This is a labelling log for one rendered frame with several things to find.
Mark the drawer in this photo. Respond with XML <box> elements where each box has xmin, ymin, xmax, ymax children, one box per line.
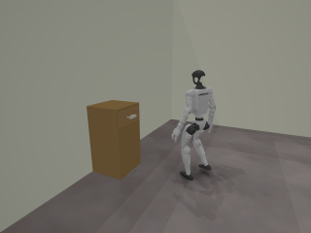
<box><xmin>118</xmin><ymin>106</ymin><xmax>139</xmax><ymax>128</ymax></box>

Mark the robot left forearm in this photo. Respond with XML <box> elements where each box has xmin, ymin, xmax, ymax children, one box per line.
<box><xmin>177</xmin><ymin>108</ymin><xmax>189</xmax><ymax>130</ymax></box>

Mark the cabinet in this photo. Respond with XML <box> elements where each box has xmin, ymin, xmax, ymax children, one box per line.
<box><xmin>86</xmin><ymin>100</ymin><xmax>141</xmax><ymax>180</ymax></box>

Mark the robot right hand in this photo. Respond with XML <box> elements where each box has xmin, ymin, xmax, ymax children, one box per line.
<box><xmin>205</xmin><ymin>120</ymin><xmax>214</xmax><ymax>133</ymax></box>

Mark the humanoid robot head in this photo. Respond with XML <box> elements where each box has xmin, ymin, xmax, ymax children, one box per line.
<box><xmin>191</xmin><ymin>70</ymin><xmax>206</xmax><ymax>89</ymax></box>

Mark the robot right forearm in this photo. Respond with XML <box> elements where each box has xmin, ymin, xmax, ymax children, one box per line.
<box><xmin>208</xmin><ymin>108</ymin><xmax>216</xmax><ymax>122</ymax></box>

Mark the right robot upper arm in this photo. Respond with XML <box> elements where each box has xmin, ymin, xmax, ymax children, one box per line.
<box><xmin>206</xmin><ymin>87</ymin><xmax>216</xmax><ymax>110</ymax></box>

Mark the handle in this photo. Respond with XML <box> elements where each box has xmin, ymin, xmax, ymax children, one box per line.
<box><xmin>127</xmin><ymin>115</ymin><xmax>137</xmax><ymax>119</ymax></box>

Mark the left robot upper arm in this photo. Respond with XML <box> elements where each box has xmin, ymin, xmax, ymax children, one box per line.
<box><xmin>185</xmin><ymin>89</ymin><xmax>194</xmax><ymax>115</ymax></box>

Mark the robot left hand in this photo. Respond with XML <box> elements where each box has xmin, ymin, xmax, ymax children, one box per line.
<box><xmin>171</xmin><ymin>127</ymin><xmax>181</xmax><ymax>143</ymax></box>

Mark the robot right thigh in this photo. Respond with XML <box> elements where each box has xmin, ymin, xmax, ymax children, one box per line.
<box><xmin>192</xmin><ymin>121</ymin><xmax>210</xmax><ymax>147</ymax></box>

